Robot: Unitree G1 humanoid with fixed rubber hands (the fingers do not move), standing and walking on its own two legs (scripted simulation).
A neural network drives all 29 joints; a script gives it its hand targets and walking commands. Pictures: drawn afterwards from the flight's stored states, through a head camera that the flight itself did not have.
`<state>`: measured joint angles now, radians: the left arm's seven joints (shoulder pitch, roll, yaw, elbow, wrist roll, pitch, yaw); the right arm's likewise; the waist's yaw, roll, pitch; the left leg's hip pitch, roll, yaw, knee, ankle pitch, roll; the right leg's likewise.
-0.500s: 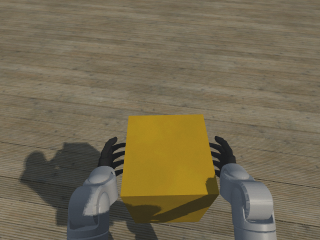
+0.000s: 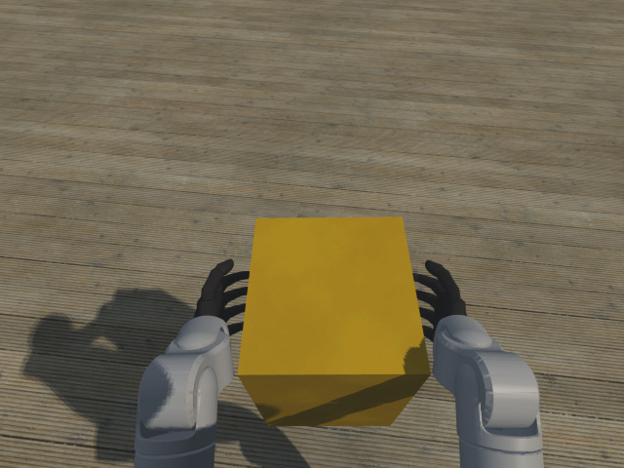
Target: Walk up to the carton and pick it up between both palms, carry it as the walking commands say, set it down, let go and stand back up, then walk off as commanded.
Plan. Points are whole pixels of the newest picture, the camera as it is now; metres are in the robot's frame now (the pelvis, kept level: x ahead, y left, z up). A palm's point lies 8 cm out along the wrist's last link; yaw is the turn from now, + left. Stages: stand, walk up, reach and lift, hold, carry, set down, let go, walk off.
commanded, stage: carry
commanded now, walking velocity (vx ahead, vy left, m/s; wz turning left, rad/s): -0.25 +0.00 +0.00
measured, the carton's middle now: (329, 331) +0.30 -0.02 +0.02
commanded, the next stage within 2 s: none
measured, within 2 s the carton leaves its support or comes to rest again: neither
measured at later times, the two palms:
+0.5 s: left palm (258, 466) +0.13 +0.06 +0.10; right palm out of the picture +0.11 -0.20 +0.08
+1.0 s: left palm out of the picture +0.13 +0.10 +0.10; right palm (511, 454) +0.13 -0.17 +0.10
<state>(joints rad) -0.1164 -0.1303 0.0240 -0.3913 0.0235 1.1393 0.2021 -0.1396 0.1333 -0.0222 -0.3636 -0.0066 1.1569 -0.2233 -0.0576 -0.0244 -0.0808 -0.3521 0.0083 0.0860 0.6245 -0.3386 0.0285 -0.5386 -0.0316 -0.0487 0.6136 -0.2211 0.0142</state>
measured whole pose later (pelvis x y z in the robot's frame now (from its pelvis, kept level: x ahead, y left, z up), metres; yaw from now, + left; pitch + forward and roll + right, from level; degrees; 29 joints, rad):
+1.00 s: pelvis -0.13 -0.04 +0.00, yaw -1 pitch +3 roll -1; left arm -0.15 -0.13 0.01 -0.36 0.01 1.18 0.23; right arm -0.12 0.13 -0.04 -0.35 -0.04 1.16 -0.18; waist 0.05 0.00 -0.10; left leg -0.48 0.08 0.07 0.46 -0.04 -0.02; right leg -0.32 -0.03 -0.01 0.58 -0.32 0.02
